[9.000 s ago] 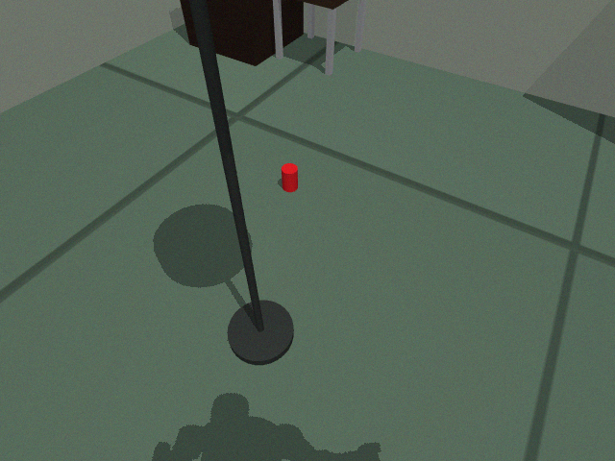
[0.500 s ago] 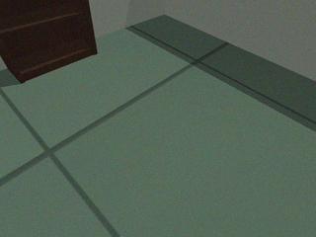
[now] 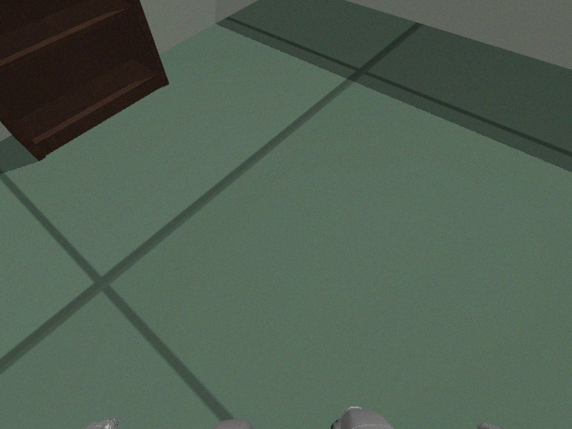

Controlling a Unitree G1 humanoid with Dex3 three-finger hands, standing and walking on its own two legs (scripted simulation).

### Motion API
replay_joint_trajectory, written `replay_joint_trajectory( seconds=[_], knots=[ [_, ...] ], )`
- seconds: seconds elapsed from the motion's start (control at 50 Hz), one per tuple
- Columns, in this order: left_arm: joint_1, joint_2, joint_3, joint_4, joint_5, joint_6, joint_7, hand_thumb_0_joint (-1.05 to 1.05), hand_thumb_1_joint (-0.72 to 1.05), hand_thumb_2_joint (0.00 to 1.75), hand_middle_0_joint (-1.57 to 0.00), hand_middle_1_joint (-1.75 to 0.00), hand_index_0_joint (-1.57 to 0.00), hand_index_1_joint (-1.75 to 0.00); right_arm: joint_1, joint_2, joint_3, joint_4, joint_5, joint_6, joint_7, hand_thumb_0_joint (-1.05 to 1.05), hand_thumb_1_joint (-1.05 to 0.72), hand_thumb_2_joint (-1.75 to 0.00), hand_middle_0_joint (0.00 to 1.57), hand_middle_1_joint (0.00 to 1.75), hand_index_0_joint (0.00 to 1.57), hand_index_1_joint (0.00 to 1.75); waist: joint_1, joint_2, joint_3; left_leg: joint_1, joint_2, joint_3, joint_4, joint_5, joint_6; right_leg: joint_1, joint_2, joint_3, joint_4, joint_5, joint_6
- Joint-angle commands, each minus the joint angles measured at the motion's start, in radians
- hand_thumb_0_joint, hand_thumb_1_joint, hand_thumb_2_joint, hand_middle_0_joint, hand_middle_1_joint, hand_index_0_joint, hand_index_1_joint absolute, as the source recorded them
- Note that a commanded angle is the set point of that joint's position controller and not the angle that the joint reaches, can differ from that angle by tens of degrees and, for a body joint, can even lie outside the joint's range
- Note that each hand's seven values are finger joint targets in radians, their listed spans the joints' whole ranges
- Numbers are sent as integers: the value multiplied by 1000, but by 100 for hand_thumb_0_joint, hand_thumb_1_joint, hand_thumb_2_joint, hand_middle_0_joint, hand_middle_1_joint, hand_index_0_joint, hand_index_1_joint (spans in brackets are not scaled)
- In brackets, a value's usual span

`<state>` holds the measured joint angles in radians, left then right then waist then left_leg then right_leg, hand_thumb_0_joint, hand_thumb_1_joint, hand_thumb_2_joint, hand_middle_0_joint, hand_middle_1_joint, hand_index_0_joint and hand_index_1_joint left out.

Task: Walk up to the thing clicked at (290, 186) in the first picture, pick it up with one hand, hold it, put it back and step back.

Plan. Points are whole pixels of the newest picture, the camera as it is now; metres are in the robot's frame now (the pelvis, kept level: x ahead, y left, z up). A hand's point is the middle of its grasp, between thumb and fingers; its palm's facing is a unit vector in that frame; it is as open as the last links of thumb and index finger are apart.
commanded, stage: walk up
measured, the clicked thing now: out of the picture -0.44 +1.31 -0.70
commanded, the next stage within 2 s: stand in 1.28 s
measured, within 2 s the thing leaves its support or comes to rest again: neither
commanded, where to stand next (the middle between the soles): +0.09 +0.01 m, yaw +3 degrees
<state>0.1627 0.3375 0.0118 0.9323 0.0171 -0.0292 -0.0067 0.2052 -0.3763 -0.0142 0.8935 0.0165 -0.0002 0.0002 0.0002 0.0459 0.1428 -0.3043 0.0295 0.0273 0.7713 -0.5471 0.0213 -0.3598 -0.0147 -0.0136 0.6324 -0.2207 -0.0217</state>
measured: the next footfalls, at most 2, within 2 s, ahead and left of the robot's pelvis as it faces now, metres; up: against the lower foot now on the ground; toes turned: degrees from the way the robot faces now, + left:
none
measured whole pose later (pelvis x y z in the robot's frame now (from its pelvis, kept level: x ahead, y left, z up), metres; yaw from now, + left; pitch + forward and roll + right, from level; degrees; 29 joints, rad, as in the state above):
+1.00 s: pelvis +0.04 +0.00 +0.02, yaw +3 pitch -2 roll +0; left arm 0.06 0.32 0.03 1.14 0.01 -0.01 -0.01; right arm 0.08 -0.35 -0.01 1.11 0.00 -0.01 0.00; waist 0.01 0.01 0.05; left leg -0.08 0.03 -0.04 0.36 -0.25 -0.04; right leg -0.18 -0.02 -0.06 0.37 -0.16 -0.01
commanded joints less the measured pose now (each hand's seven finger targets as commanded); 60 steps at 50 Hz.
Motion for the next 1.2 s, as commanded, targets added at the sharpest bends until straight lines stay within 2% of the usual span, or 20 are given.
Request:
replay_joint_trajectory(
  seconds=[0.0, 0.04, 0.06, 0.08, 0.1, 0.12, 0.14, 0.16, 0.2, 0.22, 0.3, 0.42, 0.48, 0.52, 0.58, 0.68, 0.86, 0.98, 1.08, 1.18],
  knots=[
    [-34, 269, 67, -55, 4, -15, 22, 0, 90, 90, -20, -30, -20, -30, 93, -188, -50, 13, -1, -16, -12, 0, -90, -90, 20, 30, 20, 30, -2, -273, -188, -3, -3, -32, -45, 95, -6, 144, -215, 264, -255, 143, -147],
    [-54, 259, 67, -51, 1, -6, 19, 0, 90, 90, -20, -30, -20, -30, 83, -184, -44, 41, -12, -21, -12, 0, -90, -90, 20, 30, 20, 30, 0, -241, -213, 41, -16, -16, -145, 151, -9, 143, -190, 223, -238, 72, -132],
    [-76, 261, 67, -51, 0, 0, 17, 0, 90, 90, -20, -30, -20, -30, 87, -179, -44, 56, -17, -25, -12, 0, -90, -90, 20, 30, 20, 30, -10, -234, -216, 81, -21, -4, -217, 197, -9, 119, -185, 203, -232, 6, -123],
    [-93, 250, 64, -48, -4, 7, 12, 0, 90, 90, -20, -30, -20, -30, 95, -179, -45, 75, -24, -30, -13, 0, -90, -90, 20, 30, 20, 30, -20, -210, -216, 141, -17, -8, -292, 273, -8, 75, -184, 189, -232, -53, -104],
    [-101, 229, 59, -47, -9, 11, 9, 0, 90, 90, -20, -30, -20, -30, 92, -190, -48, 85, -29, -36, -15, 0, -90, -90, 20, 30, 20, 30, -18, -176, -216, 186, 10, -43, -328, 308, -3, 38, -176, 177, -227, -97, -79],
    [-99, 204, 52, -37, -15, 14, 6, 0, 90, 90, -20, -30, -20, -30, 45, -220, -54, 80, -37, -41, -14, 0, -90, -90, 20, 30, 20, 30, -5, -98, -198, 159, 75, -148, -378, 252, 19, 11, -138, 154, -233, -175, -41],
    [-110, 213, 56, -12, -18, 18, 4, 0, 90, 90, -20, -30, -20, -30, -25, -233, -53, 72, -35, -43, -10, 0, -90, -90, 20, 30, 20, 30, 18, -82, -140, 32, 95, -187, -409, 80, 35, 53, -100, 133, -254, -259, -13],
    [-112, 231, 62, 6, -11, 17, 2, 0, 90, 90, -20, -30, -20, -30, -60, -236, -46, 75, -33, -40, -4, 0, -90, -90, 20, 30, 20, 30, 29, -68, -96, -52, 98, -185, -426, -12, 36, 98, -96, 137, -267, -293, -12],
    [-109, 229, 64, 27, -7, 11, -3, 0, 90, 90, -20, -30, -20, -30, -53, -209, -33, 92, -37, -45, 1, 0, -90, -90, 20, 30, 20, 30, 29, -36, -65, -62, 73, -155, -449, 23, 25, 112, -103, 159, -271, -272, -22],
    [-116, 228, 64, 36, -7, 8, -5, 0, 90, 90, -20, -30, -20, -30, -46, -205, -32, 99, -41, -49, 2, 0, -90, -90, 20, 30, 20, 30, 23, -19, -57, -68, 79, -166, -467, 50, 24, 125, -98, 145, -268, -228, -23],
    [-107, 209, 55, 74, -13, 5, -8, 0, 90, 90, -20, -30, -20, -30, -83, -212, -24, 120, -34, -64, 1, 0, -90, -90, 20, 30, 20, 30, 37, 44, -115, -24, 107, -185, -509, 148, 21, 212, -74, 87, -250, -44, -14],
    [-106, 213, 48, 125, -11, 10, -12, 0, 90, 90, -20, -30, -20, -30, -101, -221, -29, 135, -36, -51, -4, 0, -90, -90, 20, 30, 20, 30, 29, 45, -85, -20, 110, -181, -535, 90, 21, 211, -72, 77, -275, -64, 0],
    [-107, 214, 43, 140, -12, 5, -11, 0, 90, 90, -20, -30, -20, -30, -93, -214, -29, 144, -32, -52, -7, 0, -90, -90, 20, 30, 20, 30, 20, 12, -117, 41, 101, -160, -503, 235, 16, 221, -87, 92, -296, -5, -4],
    [-109, 217, 43, 146, -12, 0, -8, 0, 90, 90, -20, -30, -20, -30, -87, -213, -31, 147, -24, -53, -9, 0, -90, -90, 20, 30, 20, 30, 10, -15, -161, 99, 99, -141, -470, 357, 13, 236, -100, 91, -298, 82, -7],
    [-109, 221, 42, 155, -15, -3, -5, 0, 90, 90, -20, -30, -20, -30, -83, -207, -31, 155, -18, -49, -11, 0, -90, -90, 20, 30, 20, 30, 2, -48, -177, 148, 92, -122, -444, 449, 9, 237, -115, 94, -299, 166, -6],
    [-111, 221, 44, 162, -11, -2, 2, 0, 90, 90, -20, -30, -20, -30, -96, -203, -37, 161, -17, -36, -12, 0, -90, -90, 20, 30, 20, 30, -4, -89, -182, 178, 91, -114, -431, 477, 12, 230, -121, 88, -316, 162, -7],
    [-128, 213, 53, 159, -9, -3, 10, 0, 90, 90, -20, -30, -20, -30, -132, -191, -33, 167, -20, -33, -14, 0, -90, -90, 20, 30, 20, 30, 1, -73, -205, 189, 94, -106, -444, 552, 0, 285, -132, 68, -306, 277, -4],
    [-148, 215, 60, 154, -7, 3, 9, 0, 90, 90, -20, -30, -20, -30, -149, -188, -33, 170, -24, -30, -13, 0, -90, -90, 20, 30, 20, 30, 4, -43, -176, 166, 89, -107, -466, 502, -3, 281, -121, 67, -323, 179, 3],
    [-154, 212, 61, 144, -4, 2, 7, 0, 90, 90, -20, -30, -20, -30, -142, -185, -29, 171, -25, -33, -14, 0, -90, -90, 20, 30, 20, 30, 6, -38, -200, 154, 90, -105, -477, 500, -4, 322, -124, 67, -312, 213, -1],
    [-160, 211, 64, 139, -6, 6, 6, 0, 90, 90, -20, -30, -20, -30, -137, -189, -30, 170, -27, -33, -16, 0, -90, -90, 20, 30, 20, 30, 4, -42, -185, 155, 87, -106, -478, 500, -3, 312, -118, 65, -318, 182, -2]
  ],
)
